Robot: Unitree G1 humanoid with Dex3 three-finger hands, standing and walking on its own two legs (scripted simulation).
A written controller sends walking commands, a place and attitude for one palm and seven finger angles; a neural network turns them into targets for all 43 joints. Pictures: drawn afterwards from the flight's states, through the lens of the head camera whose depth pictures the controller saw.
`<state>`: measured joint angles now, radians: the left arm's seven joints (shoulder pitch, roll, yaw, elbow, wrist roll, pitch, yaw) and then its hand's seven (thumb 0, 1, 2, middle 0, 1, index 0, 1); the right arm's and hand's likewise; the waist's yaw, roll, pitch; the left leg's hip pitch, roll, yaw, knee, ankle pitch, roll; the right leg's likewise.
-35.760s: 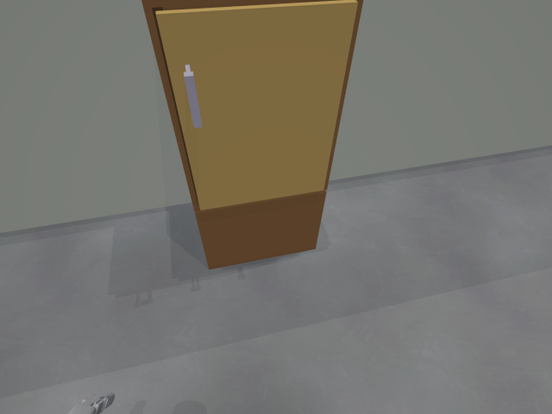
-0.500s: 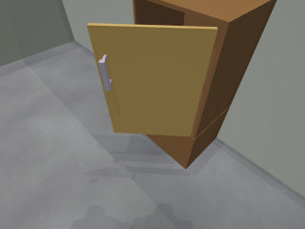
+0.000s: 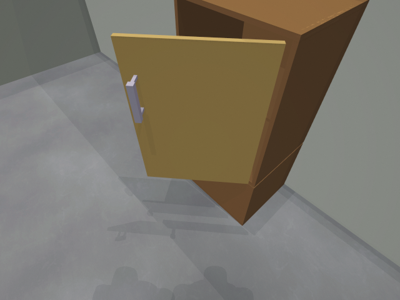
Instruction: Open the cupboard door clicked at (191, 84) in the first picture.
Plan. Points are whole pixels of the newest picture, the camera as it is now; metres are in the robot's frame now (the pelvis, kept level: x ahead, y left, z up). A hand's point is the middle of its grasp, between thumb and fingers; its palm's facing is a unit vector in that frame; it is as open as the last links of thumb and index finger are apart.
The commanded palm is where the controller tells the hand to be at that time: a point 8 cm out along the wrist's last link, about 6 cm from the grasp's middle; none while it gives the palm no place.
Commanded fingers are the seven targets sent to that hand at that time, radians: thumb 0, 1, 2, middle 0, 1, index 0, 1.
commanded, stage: shuffle to correct the standing spot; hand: left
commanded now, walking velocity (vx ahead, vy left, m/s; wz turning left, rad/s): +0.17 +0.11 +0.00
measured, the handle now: (136, 99) +0.62 +0.23 +0.05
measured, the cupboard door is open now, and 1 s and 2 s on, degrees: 42 42 42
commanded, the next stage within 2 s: come to a stop and stand still in 0.28 s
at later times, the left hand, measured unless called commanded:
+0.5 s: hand out of the picture +0.07 +0.19 -0.18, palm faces +0.03 -0.98 -0.20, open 7.4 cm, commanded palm none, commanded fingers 0.00 0.90 0.90 -0.20 -0.30 -0.20 -0.30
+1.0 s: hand out of the picture +0.08 +0.19 -0.18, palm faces +0.05 -0.98 -0.20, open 7.3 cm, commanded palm none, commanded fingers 0.00 0.90 0.90 -0.20 -0.30 -0.20 -0.30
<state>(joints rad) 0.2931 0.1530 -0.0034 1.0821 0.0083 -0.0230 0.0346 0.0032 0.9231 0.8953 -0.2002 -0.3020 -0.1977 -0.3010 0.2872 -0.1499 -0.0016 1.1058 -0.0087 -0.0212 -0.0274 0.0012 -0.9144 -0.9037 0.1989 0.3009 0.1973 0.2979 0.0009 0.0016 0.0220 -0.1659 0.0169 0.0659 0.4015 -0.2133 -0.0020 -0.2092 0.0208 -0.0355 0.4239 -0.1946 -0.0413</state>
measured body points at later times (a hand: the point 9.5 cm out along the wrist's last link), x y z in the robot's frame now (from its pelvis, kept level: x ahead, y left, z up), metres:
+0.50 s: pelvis +0.06 +0.02 -0.01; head +0.09 +0.01 +0.44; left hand +0.07 +0.24 -0.16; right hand +0.00 -0.19 -0.17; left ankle +0.00 +0.12 -0.74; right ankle +0.07 -0.07 -0.75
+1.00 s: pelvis +0.03 +0.01 -0.01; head +0.04 +0.02 +0.44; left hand +0.08 +0.25 -0.17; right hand +0.06 -0.22 -0.16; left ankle +0.03 +0.13 -0.74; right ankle +0.06 -0.07 -0.74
